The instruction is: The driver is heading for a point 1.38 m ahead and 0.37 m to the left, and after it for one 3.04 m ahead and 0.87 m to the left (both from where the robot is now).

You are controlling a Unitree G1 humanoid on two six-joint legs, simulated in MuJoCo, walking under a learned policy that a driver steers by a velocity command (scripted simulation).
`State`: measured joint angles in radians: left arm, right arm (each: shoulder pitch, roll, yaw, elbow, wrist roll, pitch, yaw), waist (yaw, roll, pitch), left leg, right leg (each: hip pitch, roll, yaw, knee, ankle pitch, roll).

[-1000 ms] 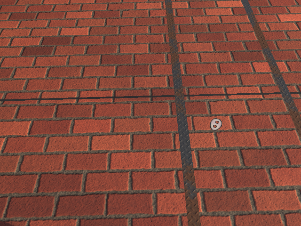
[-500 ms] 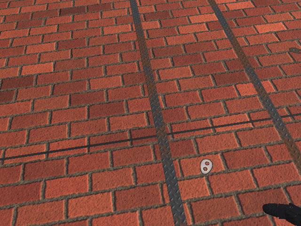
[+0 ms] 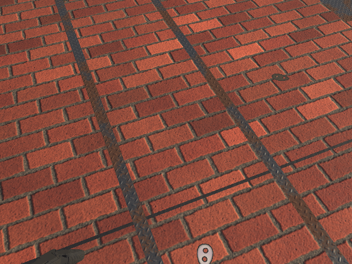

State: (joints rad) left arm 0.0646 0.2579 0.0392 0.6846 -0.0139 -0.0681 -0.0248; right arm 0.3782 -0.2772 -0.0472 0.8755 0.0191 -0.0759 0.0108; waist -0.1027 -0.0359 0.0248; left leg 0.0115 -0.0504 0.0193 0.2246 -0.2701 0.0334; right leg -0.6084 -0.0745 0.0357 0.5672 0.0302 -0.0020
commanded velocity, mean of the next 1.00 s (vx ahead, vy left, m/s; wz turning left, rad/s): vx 0.43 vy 0.00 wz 0.35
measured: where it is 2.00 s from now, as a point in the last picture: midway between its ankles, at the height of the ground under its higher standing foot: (141, 223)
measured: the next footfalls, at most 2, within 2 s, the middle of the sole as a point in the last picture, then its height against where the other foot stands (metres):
right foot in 0.10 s outside the picture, level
left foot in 0.64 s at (133, 257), level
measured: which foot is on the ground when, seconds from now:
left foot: down 0.00-0.12, up 0.14-0.62, down 0.64-1.00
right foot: up 0.00-0.08, down 0.10-0.62, up 0.64-1.00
